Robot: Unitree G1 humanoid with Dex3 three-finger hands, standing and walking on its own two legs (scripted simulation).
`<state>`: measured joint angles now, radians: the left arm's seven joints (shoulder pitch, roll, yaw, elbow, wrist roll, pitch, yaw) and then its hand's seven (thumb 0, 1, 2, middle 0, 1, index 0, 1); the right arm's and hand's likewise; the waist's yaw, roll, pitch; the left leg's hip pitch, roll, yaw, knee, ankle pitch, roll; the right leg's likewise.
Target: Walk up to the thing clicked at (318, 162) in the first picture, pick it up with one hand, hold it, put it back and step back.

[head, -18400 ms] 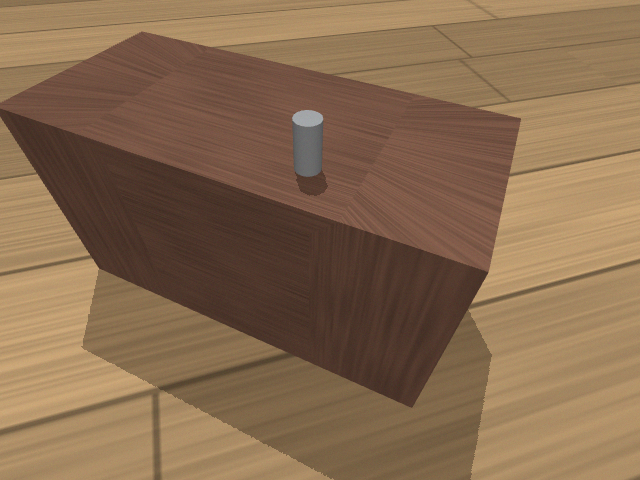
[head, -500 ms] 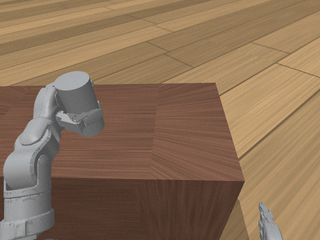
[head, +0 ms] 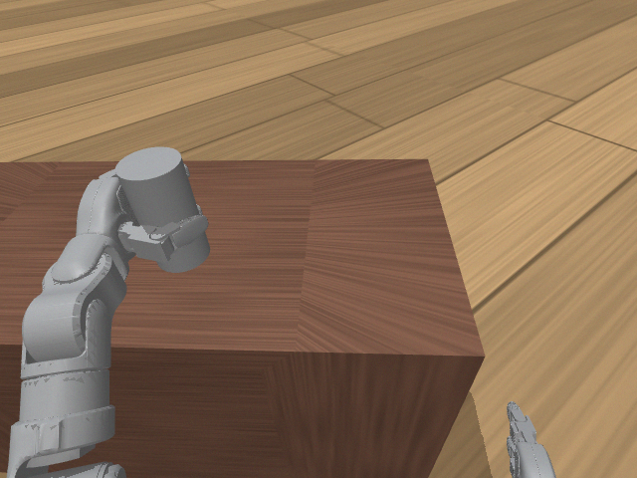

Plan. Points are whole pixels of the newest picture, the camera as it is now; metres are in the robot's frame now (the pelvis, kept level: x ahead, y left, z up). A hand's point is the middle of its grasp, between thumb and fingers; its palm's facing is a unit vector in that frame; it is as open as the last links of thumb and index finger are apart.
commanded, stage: crouch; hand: left
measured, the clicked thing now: (168, 212) +0.35 +0.17 +0.22
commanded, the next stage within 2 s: lower in 0.88 s
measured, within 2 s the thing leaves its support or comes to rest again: neither
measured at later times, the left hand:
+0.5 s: hand (192, 224) +0.42 +0.18 +0.14, palm faces +0.12 -0.99 +0.01, open 9.3 cm
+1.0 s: hand (202, 225) +0.45 +0.18 +0.11, palm faces +0.10 -1.00 +0.01, open 9.3 cm
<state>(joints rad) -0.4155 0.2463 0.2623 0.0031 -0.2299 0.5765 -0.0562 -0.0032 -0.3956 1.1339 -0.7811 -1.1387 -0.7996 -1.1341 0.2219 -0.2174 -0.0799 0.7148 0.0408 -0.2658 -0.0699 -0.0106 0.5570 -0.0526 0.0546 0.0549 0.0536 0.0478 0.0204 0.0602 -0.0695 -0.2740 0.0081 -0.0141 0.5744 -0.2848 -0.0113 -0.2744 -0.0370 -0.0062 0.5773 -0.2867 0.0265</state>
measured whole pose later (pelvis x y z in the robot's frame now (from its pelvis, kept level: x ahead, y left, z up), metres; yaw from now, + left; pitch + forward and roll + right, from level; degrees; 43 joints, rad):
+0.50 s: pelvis +0.00 +0.00 +0.00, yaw -2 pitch +3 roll +0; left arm -0.56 0.29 0.26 0.57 -0.17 0.07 -0.03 0.00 -0.38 1.12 -0.78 -1.13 -0.79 -1.13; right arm 0.22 -0.21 -0.06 0.67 0.02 -0.26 -0.06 -0.01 0.56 -0.05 0.06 0.05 0.05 0.05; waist -0.04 0.02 -0.05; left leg -0.37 0.02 0.01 0.61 -0.30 -0.01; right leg -0.38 -0.02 0.02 0.59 -0.28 0.03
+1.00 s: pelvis +0.01 +0.00 -0.01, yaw -2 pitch +8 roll -1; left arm -0.64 0.33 0.27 0.80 -0.16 -0.12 -0.07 0.00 -0.38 1.12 -0.78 -1.13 -0.80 -1.12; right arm 0.25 -0.21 -0.04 0.53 0.02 -0.14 -0.05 -0.01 0.54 -0.06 0.06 0.05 0.06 0.05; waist -0.07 0.01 -0.08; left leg -0.50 0.03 0.00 0.70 -0.34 -0.01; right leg -0.49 -0.01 0.02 0.67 -0.31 0.03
